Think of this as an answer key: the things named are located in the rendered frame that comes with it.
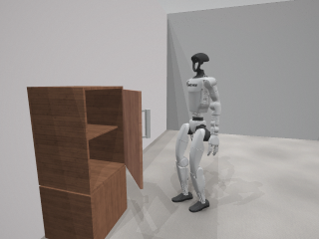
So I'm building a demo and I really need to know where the handle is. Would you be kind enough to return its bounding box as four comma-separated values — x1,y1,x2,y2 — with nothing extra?
142,109,151,138

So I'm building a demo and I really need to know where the robot left upper arm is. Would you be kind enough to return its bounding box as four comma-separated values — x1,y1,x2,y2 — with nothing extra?
203,77,220,111

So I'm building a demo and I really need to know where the robot left hand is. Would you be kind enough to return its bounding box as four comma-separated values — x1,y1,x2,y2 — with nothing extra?
207,134,219,156

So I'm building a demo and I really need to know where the robot left shin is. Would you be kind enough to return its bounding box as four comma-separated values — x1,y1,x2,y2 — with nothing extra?
190,167,205,203

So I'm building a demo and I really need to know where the cupboard door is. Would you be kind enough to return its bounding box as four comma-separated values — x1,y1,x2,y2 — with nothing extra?
122,89,144,189

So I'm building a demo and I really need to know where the left robot forearm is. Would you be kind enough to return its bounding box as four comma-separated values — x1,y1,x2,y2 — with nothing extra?
210,102,221,135

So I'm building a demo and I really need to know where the robot left thigh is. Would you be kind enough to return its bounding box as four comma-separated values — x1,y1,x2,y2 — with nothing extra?
189,125,211,177

